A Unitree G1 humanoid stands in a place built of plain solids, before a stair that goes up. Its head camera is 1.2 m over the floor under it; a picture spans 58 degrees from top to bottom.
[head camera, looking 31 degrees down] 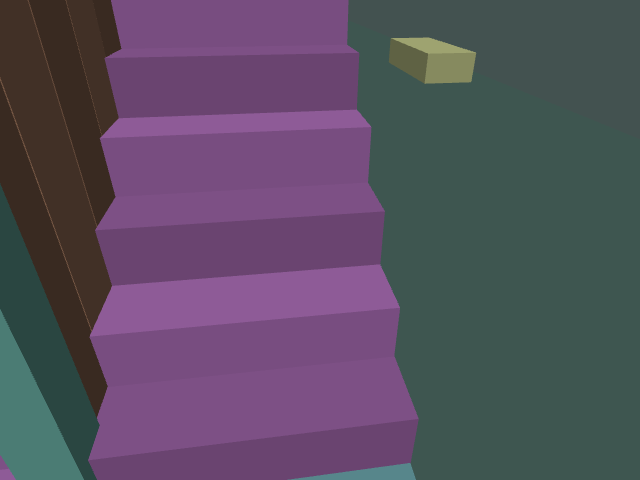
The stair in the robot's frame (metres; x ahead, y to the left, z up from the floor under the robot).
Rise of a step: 0.20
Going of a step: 0.22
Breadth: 0.85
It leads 8 degrees to the left of straight ahead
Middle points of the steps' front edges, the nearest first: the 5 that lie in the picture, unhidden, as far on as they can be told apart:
0.68 0.16 0.20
0.90 0.19 0.40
1.13 0.22 0.59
1.35 0.25 0.79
1.57 0.28 0.98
